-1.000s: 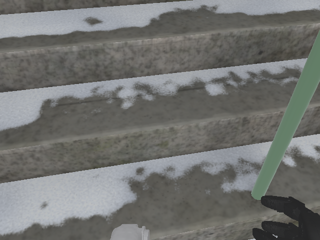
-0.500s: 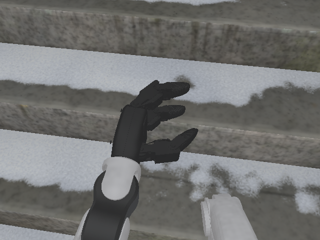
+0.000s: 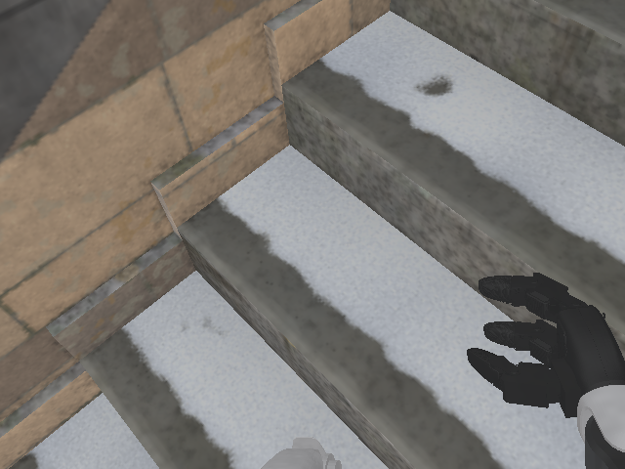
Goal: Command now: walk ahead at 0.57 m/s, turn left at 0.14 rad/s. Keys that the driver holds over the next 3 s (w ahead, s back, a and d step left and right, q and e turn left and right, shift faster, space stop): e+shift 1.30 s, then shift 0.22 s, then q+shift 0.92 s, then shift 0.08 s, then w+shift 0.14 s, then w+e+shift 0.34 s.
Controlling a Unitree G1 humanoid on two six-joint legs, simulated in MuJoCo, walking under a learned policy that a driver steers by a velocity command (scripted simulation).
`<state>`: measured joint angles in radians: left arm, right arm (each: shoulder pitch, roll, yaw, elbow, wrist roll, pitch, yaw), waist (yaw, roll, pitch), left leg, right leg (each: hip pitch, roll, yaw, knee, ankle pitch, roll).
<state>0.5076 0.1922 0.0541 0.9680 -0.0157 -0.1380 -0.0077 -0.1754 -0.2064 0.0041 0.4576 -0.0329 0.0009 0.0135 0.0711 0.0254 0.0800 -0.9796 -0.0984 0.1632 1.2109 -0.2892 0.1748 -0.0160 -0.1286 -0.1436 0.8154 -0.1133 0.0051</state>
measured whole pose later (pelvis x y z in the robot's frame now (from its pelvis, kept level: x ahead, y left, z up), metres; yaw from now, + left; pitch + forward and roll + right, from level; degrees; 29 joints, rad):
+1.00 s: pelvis +0.36 -0.08 +0.27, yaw -43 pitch +4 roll +0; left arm 0.19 0.30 0.06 0.63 0.01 -0.09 -0.03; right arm 0.10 -0.21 -0.02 0.65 -0.04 -0.08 0.00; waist 0.01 -0.04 -0.08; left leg -0.51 -0.01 0.02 0.74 -0.31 0.03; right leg -0.62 0.22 0.29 1.11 -0.48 0.05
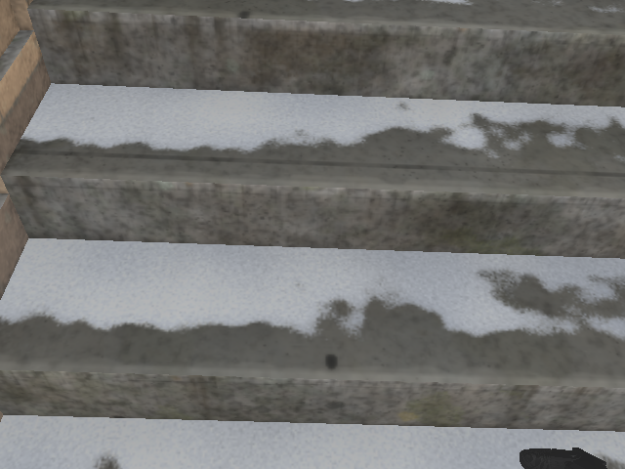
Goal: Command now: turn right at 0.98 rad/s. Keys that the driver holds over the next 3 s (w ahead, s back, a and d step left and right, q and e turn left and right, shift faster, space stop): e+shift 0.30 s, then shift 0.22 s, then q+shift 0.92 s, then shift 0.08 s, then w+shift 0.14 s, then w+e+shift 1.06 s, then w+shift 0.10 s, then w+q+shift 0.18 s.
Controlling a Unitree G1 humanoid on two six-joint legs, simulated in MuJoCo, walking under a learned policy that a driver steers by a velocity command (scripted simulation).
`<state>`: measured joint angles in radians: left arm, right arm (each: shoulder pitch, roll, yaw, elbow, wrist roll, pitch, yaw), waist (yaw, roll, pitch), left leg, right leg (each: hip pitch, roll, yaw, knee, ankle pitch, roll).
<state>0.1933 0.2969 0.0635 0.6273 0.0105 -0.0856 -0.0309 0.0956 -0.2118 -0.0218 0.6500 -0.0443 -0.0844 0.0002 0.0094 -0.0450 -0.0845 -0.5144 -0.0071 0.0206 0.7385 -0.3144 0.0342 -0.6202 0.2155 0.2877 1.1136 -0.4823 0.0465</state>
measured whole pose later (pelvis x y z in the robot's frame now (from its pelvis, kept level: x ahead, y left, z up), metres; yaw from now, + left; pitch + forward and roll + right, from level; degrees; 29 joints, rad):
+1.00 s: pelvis +0.06 -0.07 +0.02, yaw -10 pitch +5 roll -2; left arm 0.02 0.26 0.11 0.58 0.04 -0.08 0.07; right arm 0.30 -0.21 -0.04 0.72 -0.02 -0.05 0.04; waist -0.03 -0.01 -0.08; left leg -0.35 -0.02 -0.15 0.59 -0.33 0.02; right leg -0.44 0.06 0.00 0.86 -0.53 0.04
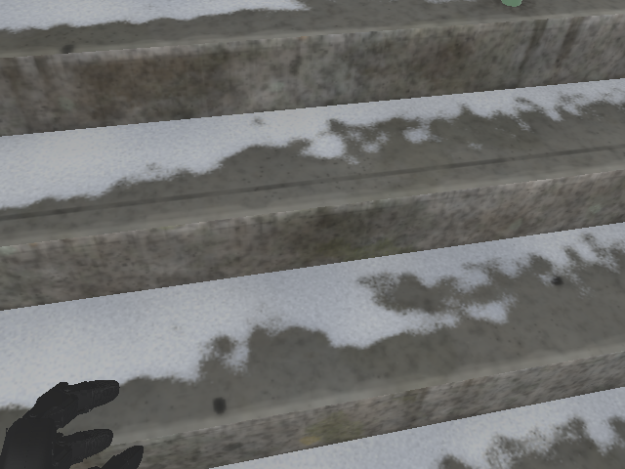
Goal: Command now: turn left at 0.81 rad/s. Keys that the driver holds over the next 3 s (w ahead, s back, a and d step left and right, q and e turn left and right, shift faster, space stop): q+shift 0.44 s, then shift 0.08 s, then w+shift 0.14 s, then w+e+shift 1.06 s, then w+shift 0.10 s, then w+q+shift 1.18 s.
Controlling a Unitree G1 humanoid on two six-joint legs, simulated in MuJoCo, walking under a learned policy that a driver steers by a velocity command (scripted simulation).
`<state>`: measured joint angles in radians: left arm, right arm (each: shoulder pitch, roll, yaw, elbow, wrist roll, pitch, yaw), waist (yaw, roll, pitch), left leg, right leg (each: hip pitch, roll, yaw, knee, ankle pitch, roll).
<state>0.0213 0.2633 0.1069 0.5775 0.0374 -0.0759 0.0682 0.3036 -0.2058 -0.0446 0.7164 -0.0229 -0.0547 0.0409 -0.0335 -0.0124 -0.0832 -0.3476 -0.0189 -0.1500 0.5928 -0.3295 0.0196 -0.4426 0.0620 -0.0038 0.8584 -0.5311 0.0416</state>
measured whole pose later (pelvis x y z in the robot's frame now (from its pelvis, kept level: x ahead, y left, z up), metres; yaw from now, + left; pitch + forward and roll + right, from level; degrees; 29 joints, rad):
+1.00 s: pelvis +0.16 +0.13 +0.02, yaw +23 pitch +5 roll -3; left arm -0.06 0.10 -0.06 0.60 -0.01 0.01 0.01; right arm 0.55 -0.13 0.02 1.04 0.04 -0.09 -0.07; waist -0.02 0.01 -0.07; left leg 0.15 0.07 0.21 0.18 -0.21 0.02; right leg -1.03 0.05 -0.23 1.48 -0.54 -0.19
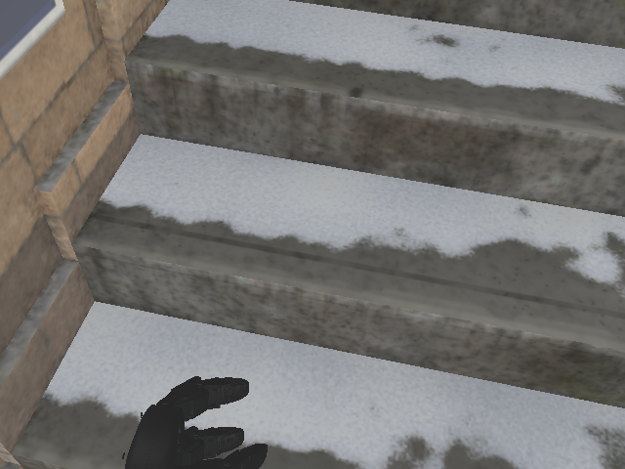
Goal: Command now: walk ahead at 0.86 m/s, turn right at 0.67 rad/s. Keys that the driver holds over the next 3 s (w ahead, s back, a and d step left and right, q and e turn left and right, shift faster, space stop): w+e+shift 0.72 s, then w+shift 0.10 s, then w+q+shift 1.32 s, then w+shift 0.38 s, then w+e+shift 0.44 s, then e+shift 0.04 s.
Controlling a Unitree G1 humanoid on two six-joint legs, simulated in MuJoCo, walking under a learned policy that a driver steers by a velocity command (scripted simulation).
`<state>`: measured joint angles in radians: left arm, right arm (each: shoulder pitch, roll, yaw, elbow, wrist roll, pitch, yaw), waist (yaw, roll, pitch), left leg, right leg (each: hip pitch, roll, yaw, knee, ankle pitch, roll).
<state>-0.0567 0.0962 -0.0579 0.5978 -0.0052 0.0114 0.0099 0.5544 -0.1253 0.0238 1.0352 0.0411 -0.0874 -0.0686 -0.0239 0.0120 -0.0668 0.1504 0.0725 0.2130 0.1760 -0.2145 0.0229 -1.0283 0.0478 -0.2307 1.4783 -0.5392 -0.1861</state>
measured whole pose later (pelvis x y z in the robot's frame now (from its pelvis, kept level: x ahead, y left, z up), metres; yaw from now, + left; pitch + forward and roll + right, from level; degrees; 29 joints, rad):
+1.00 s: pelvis +0.78 -0.33 +0.47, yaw -42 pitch +4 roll -1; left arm 0.48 0.23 0.05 1.00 0.04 -0.08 0.00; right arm -0.04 -0.07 0.03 0.48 -0.02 -0.10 -0.01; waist 0.01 -0.01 -0.07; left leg -1.22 -0.07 -0.06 2.34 -0.48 0.18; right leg -0.17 0.15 0.04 0.49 -0.35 -0.12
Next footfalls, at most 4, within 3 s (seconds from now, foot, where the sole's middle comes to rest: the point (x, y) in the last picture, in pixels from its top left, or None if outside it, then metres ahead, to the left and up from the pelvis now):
0.02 right None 0.13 -0.03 -0.63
0.36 left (285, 395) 0.52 0.05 -0.46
0.76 right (512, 247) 0.71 -0.34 -0.29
1.16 left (545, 77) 0.98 -0.42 -0.13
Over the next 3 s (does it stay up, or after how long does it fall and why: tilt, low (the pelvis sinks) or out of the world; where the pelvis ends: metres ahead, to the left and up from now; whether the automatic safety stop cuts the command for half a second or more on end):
stays up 2.49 -0.64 0.81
